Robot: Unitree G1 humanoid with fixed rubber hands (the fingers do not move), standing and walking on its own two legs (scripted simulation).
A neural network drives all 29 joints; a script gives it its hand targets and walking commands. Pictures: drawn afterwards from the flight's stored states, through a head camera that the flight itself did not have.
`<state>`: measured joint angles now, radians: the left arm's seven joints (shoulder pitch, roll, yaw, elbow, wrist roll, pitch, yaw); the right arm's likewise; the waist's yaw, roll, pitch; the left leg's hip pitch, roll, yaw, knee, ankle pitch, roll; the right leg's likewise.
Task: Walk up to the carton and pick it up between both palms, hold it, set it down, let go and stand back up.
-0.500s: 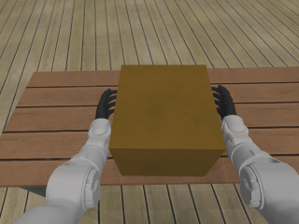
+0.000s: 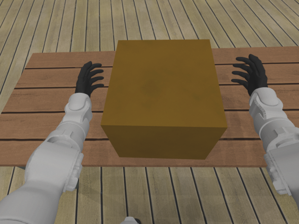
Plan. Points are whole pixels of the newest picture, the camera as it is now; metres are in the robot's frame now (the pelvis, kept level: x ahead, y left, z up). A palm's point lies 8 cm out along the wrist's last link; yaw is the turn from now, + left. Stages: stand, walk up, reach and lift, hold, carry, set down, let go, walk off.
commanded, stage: set down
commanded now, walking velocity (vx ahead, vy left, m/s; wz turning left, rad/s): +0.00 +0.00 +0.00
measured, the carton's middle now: (162, 101) +0.46 +0.03 +0.02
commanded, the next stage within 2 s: none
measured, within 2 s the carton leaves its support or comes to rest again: neither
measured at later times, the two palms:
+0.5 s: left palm (66, 61) +0.45 +0.25 +0.17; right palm (281, 50) +0.48 -0.21 +0.19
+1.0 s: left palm (65, 96) +0.38 +0.25 +0.12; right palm (272, 95) +0.41 -0.21 +0.13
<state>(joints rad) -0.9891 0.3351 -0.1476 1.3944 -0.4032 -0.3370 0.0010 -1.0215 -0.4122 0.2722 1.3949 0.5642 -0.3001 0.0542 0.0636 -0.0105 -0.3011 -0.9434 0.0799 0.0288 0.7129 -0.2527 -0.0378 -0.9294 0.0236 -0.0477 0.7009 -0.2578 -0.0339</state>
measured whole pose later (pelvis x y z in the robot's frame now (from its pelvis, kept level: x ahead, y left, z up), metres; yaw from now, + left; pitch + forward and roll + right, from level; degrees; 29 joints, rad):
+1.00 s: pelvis +0.02 +0.01 +0.04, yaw +1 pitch +6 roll -1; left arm -0.51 0.30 0.06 0.66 -0.20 0.08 0.01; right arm -0.59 -0.39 0.09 0.89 0.43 -0.08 0.02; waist 0.04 0.00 -0.07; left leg -0.31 0.06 0.03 0.38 -0.17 -0.03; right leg -0.27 0.02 -0.03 0.33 -0.16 -0.02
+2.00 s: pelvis +0.03 +0.02 +0.04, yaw +0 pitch -2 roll +0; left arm 0.17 0.20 -0.01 0.46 -0.16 -0.30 0.07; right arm 0.16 -0.28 0.02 0.58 0.30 -0.39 0.08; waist 0.03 -0.01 0.00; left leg -0.11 0.03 0.04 0.37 -0.21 -0.02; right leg -0.11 0.01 0.00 0.36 -0.21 -0.01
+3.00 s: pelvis +0.04 +0.02 +0.05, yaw +0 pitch -4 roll +0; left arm 0.25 0.19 0.02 0.47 -0.02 0.01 0.01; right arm 0.21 -0.19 0.00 0.67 0.06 -0.25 0.03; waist 0.03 -0.01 0.05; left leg -0.04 0.03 0.04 0.32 -0.21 -0.02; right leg -0.03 0.01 0.01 0.30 -0.20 -0.01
